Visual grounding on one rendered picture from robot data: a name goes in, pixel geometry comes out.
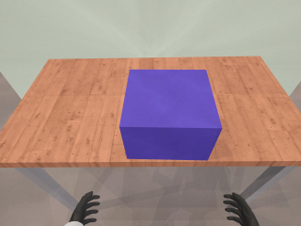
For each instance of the robot left hand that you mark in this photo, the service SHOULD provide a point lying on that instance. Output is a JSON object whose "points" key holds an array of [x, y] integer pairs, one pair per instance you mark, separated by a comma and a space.
{"points": [[80, 212]]}

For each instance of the table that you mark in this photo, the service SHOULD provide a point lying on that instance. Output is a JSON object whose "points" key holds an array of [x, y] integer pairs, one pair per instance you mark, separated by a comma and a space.
{"points": [[70, 117]]}

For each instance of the robot right hand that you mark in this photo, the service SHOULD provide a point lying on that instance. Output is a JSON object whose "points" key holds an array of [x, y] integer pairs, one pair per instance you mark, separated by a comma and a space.
{"points": [[246, 216]]}

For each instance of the carton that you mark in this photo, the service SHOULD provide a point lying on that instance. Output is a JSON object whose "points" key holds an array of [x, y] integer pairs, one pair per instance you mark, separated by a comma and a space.
{"points": [[169, 115]]}

